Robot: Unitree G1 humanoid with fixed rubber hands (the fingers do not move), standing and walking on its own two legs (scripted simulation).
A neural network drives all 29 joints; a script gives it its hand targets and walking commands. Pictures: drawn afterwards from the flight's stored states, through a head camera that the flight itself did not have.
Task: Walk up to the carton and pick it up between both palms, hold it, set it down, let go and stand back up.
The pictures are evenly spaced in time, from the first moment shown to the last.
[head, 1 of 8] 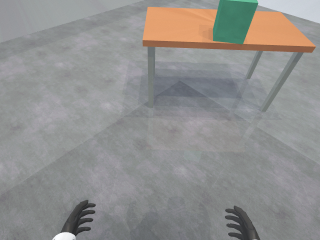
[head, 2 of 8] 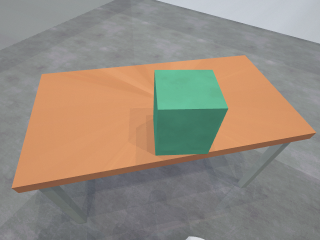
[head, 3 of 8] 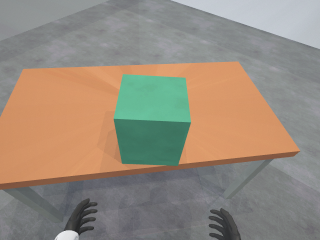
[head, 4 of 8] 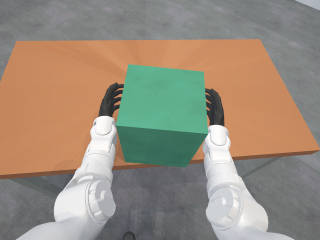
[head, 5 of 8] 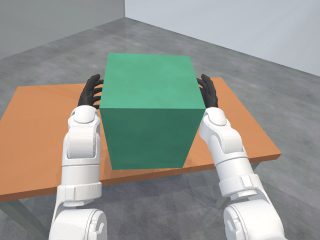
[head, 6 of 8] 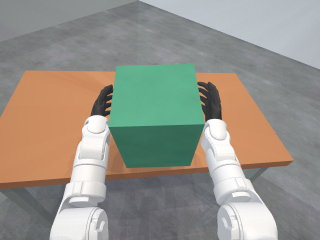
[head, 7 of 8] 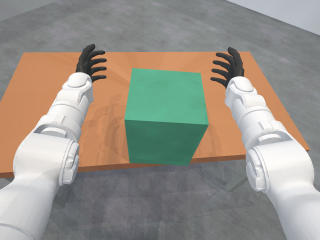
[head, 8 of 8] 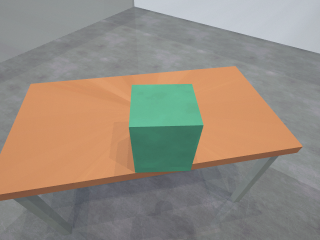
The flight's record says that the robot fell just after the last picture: no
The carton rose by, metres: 0.17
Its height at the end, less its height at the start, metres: +0.00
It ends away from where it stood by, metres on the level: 0.02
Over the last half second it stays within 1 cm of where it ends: yes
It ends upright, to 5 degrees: yes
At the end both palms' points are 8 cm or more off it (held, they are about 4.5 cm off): yes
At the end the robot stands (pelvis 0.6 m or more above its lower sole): yes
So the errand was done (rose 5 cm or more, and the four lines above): yes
